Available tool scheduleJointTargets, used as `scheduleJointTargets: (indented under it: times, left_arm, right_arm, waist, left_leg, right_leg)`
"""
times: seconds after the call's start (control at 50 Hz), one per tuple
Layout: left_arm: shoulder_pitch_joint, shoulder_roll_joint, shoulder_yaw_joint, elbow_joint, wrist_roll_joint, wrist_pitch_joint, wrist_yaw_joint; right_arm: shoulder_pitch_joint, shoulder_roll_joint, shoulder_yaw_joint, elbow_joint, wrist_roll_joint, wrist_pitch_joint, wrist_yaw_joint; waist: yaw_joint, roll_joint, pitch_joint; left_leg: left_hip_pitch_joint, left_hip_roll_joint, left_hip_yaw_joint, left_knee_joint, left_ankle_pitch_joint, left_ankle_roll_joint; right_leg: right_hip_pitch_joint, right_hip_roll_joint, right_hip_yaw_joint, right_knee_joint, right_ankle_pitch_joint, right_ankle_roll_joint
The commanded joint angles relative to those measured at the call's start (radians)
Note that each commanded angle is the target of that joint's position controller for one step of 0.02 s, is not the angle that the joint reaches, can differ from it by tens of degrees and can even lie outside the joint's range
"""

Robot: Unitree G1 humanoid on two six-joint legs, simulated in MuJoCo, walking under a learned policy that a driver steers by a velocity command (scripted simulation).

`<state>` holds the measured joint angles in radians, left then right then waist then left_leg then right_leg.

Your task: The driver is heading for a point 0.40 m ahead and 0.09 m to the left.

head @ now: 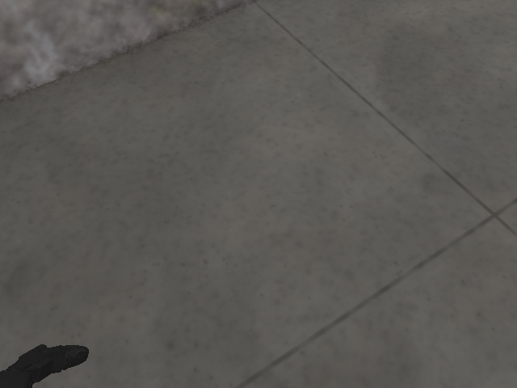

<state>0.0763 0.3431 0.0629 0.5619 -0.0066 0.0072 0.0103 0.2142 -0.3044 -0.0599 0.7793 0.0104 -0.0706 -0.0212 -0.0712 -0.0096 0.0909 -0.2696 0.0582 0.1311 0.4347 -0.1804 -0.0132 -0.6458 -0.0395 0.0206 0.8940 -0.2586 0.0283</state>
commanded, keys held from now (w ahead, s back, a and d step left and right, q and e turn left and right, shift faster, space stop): s+q+shift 0.34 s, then q+shift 0.20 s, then e+shift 0.32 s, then w+e+shift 0.14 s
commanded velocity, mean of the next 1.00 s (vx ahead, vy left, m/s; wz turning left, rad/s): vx -0.07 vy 0.00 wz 0.22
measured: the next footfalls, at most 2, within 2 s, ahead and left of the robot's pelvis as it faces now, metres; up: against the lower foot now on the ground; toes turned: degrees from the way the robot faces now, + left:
right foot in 0.08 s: +0.20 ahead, -0.11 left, +0.00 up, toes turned +2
left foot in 0.42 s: +0.02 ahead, +0.13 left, +0.00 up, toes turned +19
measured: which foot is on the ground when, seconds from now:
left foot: down 0.00-0.08, up 0.10-0.40, down 0.42-0.94, up 0.96-1.00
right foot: up 0.00-0.06, down 0.08-0.42, up 0.44-0.94, down 0.96-1.00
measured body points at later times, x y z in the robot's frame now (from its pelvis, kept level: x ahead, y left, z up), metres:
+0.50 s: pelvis +0.00 +0.02 -0.02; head +0.02 +0.07 +0.43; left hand +0.13 +0.32 -0.13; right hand +0.13 -0.23 -0.12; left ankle -0.02 +0.12 -0.74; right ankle +0.11 -0.12 -0.68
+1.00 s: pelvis -0.05 -0.03 -0.02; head -0.04 -0.06 +0.43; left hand -0.14 +0.23 -0.13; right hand +0.23 -0.21 -0.10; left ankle -0.03 +0.12 -0.70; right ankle -0.08 -0.12 -0.74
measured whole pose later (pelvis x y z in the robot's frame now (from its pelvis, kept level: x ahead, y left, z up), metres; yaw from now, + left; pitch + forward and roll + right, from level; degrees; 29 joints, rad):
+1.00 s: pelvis -0.05 -0.03 -0.02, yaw +14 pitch +0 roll +1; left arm 0.44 0.24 0.06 0.89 0.00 0.00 0.00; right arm 0.05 -0.26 -0.07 0.71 0.05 0.01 -0.03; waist 0.08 0.05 -0.02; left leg -0.52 0.02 -0.01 0.91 -0.41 0.00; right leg -0.21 0.03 -0.02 0.64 -0.48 -0.10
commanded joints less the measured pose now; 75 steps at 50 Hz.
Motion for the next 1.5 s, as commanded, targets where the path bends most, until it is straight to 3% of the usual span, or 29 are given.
scheduleJointTargets:
  times: [0.02,0.08,0.1,0.12,0.16,0.24,0.32,0.4,0.42,0.44,0.46,0.48,0.54,0.68,0.84,0.92,0.94,0.96,0.98,1.0,1.08,1.1,1.18,1.32,1.38,1.42,1.46,1.48,1.5]
  left_arm:
    - [0.196,-0.026,-0.015,0.016,0.017,-0.013,-0.016]
    - [0.158,0.086,0.021,0.005,0.035,-0.019,0.008]
    - [0.147,0.152,0.03,-0.029,0.067,-0.011,0.027]
    - [0.161,0.13,0.025,-0.037,0.077,0.001,0.028]
    - [0.053,0.071,0.006,-0.047,0.042,0.021,0.024]
    - [-0.135,0.01,-0.011,-0.045,0.04,0.03,0.039]
    - [-0.148,0.003,0.004,0.006,0.021,0.035,0.083]
    - [-0.111,0.024,0.025,0.083,-0.013,0.043,0.09]
    - [-0.05,-0.005,0.026,0.119,-0.026,0.045,0.08]
    - [-0.013,-0.035,0.024,0.1,0.005,0.057,0.07]
    - [-0.21,-0.026,0.03,0.043,0.027,0.053,0.065]
    - [-0.239,-0.023,0.037,0.044,0.018,0.053,0.062]
    - [-0.12,0.009,0.062,0.114,0.021,0.052,0.076]
    - [0.006,-0.016,0.033,0.176,-0.014,0.05,0.071]
    - [0.156,0.038,0.028,0.207,-0.029,0.036,0.018]
    - [0.446,-0.008,0.027,0.31,-0.023,0.037,-0.005]
    - [0.619,-0.021,0.027,0.379,-0.017,0.024,-0.01]
    - [0.613,-0.001,0.013,0.364,-0.006,-0.007,-0.014]
    - [0.467,0.108,0.025,0.271,0.025,-0.05,-0.023]
    - [0.34,0.132,0.037,0.231,0.046,-0.076,-0.008]
    - [0.351,0.043,0.008,0.216,-0.01,-0.083,0.023]
    - [0.374,0.121,0.045,0.243,0.025,-0.062,-0.011]
    - [0.475,0.008,0.027,0.263,0.014,-0.049,-0.033]
    - [0.588,0.038,0.03,0.311,0.029,-0.082,-0.005]
    - [0.539,0.049,0.024,0.338,0.047,-0.09,0.007]
    - [0.485,0.076,0.023,0.337,0.048,-0.094,0.015]
    - [0.378,0.117,0.03,0.307,0.049,-0.094,0.024]
    - [0.392,-0.025,-0.007,0.256,0.026,-0.11,0.004]
    - [0.365,0.011,-0.003,0.245,0.038,-0.133,-0.005]
  right_arm:
    - [-0.13,-0.117,-0.015,-0.059,0.031,-0.022,0.013]
    - [-0.051,-0.105,-0.009,-0.037,0.017,-0.017,0.025]
    - [0.024,-0.05,0.01,-0.045,-0.007,-0.016,0.031]
    - [0.069,-0.065,0.009,-0.041,0.017,0.0,0.029]
    - [0.11,-0.14,-0.028,-0.02,0.028,0.054,0.014]
    - [0.198,-0.093,-0.039,-0.007,0.013,0.154,-0.041]
    - [0.141,-0.027,-0.01,-0.08,0.004,0.144,-0.024]
    - [0.217,-0.057,-0.022,-0.078,0.002,0.134,0.022]
    - [0.228,-0.09,-0.036,-0.074,-0.013,0.138,0.02]
    - [0.207,-0.237,-0.069,-0.114,-0.028,0.139,-0.003]
    - [0.194,-0.277,-0.067,-0.136,-0.09,0.115,0.002]
    - [0.117,-0.296,-0.08,-0.152,-0.105,0.092,0.004]
    - [-0.061,-0.176,-0.058,-0.183,0.006,0.092,-0.028]
    - [-0.022,-0.009,0.017,-0.156,-0.029,0.085,-0.049]
    - [-0.122,-0.139,-0.032,-0.128,-0.019,0.106,-0.052]
    - [-0.232,-0.138,-0.05,-0.138,0.018,0.099,-0.039]
    - [-0.311,-0.075,-0.043,-0.159,0.008,0.093,-0.03]
    - [-0.342,0.06,-0.012,-0.181,0.015,0.081,-0.003]
    - [-0.414,0.048,-0.005,-0.26,0.061,0.038,0.021]
    - [-0.45,-0.051,-0.028,-0.259,0.082,-0.001,0.022]
    - [-0.379,-0.065,-0.056,-0.191,-0.004,-0.034,0.023]
    - [-0.268,-0.026,-0.033,-0.141,-0.091,0.032,0.056]
    - [-0.294,-0.011,-0.025,-0.16,-0.051,0.082,0.063]
    - [-0.473,-0.047,-0.019,-0.206,-0.05,0.051,0.085]
    - [-0.421,-0.047,-0.01,-0.23,-0.048,0.049,0.087]
    - [-0.199,-0.067,-0.019,-0.175,-0.039,0.05,0.066]
    - [0.279,-0.146,-0.055,-0.032,-0.036,0.041,0.04]
    - [0.349,-0.247,-0.075,-0.013,-0.062,0.031,0.033]
    - [0.281,-0.197,-0.058,-0.004,-0.043,0.027,0.04]
  waist:
    - [0.13,0.088,-0.22]
    - [0.113,0.005,-0.185]
    - [0.074,-0.164,-0.263]
    - [0.112,-0.317,-0.376]
    - [0.067,-0.193,-0.353]
    - [-0.022,-0.134,-0.242]
    - [0.004,-0.14,-0.289]
    - [-0.013,-0.115,-0.281]
    - [-0.004,0.024,-0.179]
    - [0.047,0.423,-0.047]
    - [-0.022,0.409,-0.101]
    - [-0.003,0.303,-0.097]
    - [0.081,0.167,-0.11]
    - [0.046,0.169,-0.195]
    - [0.032,0.154,-0.104]
    - [0.178,0.114,-0.133]
    - [0.255,-0.038,-0.094]
    - [0.213,-0.233,0.009]
    - [0.171,-0.215,0.054]
    - [0.139,-0.149,0.138]
    - [0.114,-0.09,0.023]
    - [0.114,-0.103,-0.009]
    - [0.155,-0.149,-0.011]
    - [0.269,-0.182,0.068]
    - [0.195,-0.192,0.063]
    - [0.066,-0.184,-0.082]
    - [-0.17,-0.083,-0.289]
    - [-0.11,0.244,-0.356]
    - [-0.047,0.228,-0.296]
  left_leg:
    - [-0.013,0.181,-0.148,-0.053,0.599,0.197]
    - [-0.112,0.053,-0.129,0.109,0.255,0.074]
    - [-0.244,-0.029,-0.085,0.31,-0.195,-0.002]
    - [-0.315,-0.082,-0.134,0.595,-0.534,-0.049]
    - [-0.343,-0.067,-0.2,0.901,-0.509,-0.075]
    - [-0.263,-0.059,-0.168,1.016,-0.346,-0.14]
    - [-0.185,0.041,-0.168,0.618,-0.255,-0.099]
    - [-0.004,0.003,-0.061,0.214,-0.072,0.004]
    - [0.026,0.001,-0.146,0.066,0.128,0.066]
    - [0.025,0.243,-0.59,-0.06,0.529,0.216]
    - [-0.079,0.337,-0.752,-0.16,0.55,0.357]
    - [-0.106,0.286,-0.696,-0.189,0.263,0.315]
    - [-0.049,0.144,-0.545,-0.121,0.044,0.155]
    - [0.134,0.129,-0.407,-0.121,-0.051,0.173]
    - [0.051,0.216,-0.414,-0.147,-0.138,0.221]
    - [-0.193,0.137,-0.253,-0.068,-0.519,0.125]
    - [-0.382,0.056,-0.128,0.219,-0.557,0.054]
    - [-0.669,-0.065,-0.031,0.693,-0.448,-0.018]
    - [-0.792,-0.078,-0.222,0.636,-0.332,0.004]
    - [-0.787,-0.043,-0.26,0.645,-0.195,0.014]
    - [-0.563,-0.05,-0.226,0.504,0.128,-0.042]
    - [-0.481,-0.065,-0.162,0.51,0.122,-0.044]
    - [-0.505,-0.055,-0.124,0.502,0.099,-0.067]
    - [-0.645,-0.019,-0.043,0.254,0.043,0.031]
    - [-0.515,-0.06,0.005,0.202,-0.077,0.123]
    - [-0.121,-0.17,0.057,0.209,-0.105,0.179]
    - [0.458,-0.119,-0.094,0.188,-0.172,0.233]
    - [0.661,0.158,-0.648,0.013,-0.586,0.343]
    - [0.631,0.26,-1.063,-0.201,-0.468,0.356]
  right_leg:
    - [0.376,0.036,0.026,-0.265,0.232,-0.025]
    - [0.589,-0.012,0.053,-0.417,0.74,-0.092]
    - [0.728,-0.271,0.222,-0.34,1.258,-0.209]
    - [0.737,-0.43,0.345,-0.39,1.385,-0.382]
    - [0.616,-0.357,0.214,-0.414,1.146,-0.367]
    - [0.363,-0.279,0.025,-0.486,0.761,-0.292]
    - [0.483,-0.286,-0.032,-0.456,0.679,-0.25]
    - [0.457,-0.272,-0.098,-0.387,0.395,-0.171]
    - [0.328,-0.187,-0.152,-0.257,0.144,-0.083]
    - [0.014,0.001,-0.208,0.046,-0.304,0.042]
    - [-0.056,0.089,0.004,0.282,-0.484,0.041]
    - [-0.054,0.084,0.073,0.377,-0.402,0.009]
    - [-0.037,0.076,0.088,0.412,-0.116,0.011]
    - [0.078,0.057,0.053,0.228,-0.053,0.052]
    - [0.274,0.018,-0.058,-0.08,-0.222,0.001]
    - [0.583,0.062,-0.169,-0.321,-0.164,-0.125]
    - [0.705,0.02,-0.048,-0.418,-0.278,-0.175]
    - [0.686,-0.201,0.402,-0.513,-0.533,-0.251]
    - [0.565,-0.336,0.866,-0.844,-0.839,-0.393]
    - [0.512,-0.362,0.896,-0.916,-0.827,-0.369]
    - [0.544,-0.196,0.507,-0.785,-0.335,-0.232]
    - [0.511,-0.104,0.423,-0.792,-0.283,-0.216]
    - [0.559,-0.079,0.39,-0.762,-0.183,-0.23]
    - [0.878,-0.19,0.328,-0.819,-0.034,-0.236]
    - [0.884,-0.209,0.182,-0.754,0.455,-0.202]
    - [0.777,-0.201,0.062,-0.51,1.157,-0.165]
    - [0.435,-0.155,-0.014,0.041,1.102,-0.129]
    - [0.092,0.042,-0.024,0.462,0.258,-0.079]
    - [-0.1,0.118,0.079,0.565,-0.14,-0.102]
